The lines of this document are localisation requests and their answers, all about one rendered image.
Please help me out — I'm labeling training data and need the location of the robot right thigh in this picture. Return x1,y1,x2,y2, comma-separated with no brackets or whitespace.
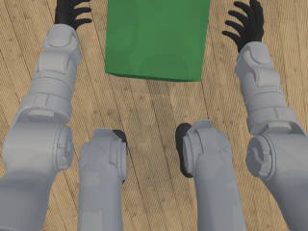
183,127,247,231

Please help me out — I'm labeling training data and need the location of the carton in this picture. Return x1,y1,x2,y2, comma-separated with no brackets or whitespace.
104,0,211,83

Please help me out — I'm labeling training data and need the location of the left robot hand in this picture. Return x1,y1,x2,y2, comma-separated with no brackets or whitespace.
54,0,92,31

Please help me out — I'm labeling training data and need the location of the robot left upper arm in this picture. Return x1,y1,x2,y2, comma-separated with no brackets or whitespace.
0,121,74,231

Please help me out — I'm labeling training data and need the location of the robot right upper arm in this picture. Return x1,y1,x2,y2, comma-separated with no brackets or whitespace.
245,133,308,231

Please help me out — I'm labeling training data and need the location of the right robot hand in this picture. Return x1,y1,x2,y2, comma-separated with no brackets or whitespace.
221,0,265,53

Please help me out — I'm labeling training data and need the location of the robot left forearm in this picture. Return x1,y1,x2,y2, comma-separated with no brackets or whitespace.
1,23,82,168

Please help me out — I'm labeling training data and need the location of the robot right forearm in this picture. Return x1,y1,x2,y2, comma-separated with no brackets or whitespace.
234,41,308,138

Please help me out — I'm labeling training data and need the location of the robot right shin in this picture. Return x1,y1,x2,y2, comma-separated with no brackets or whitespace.
186,119,232,174

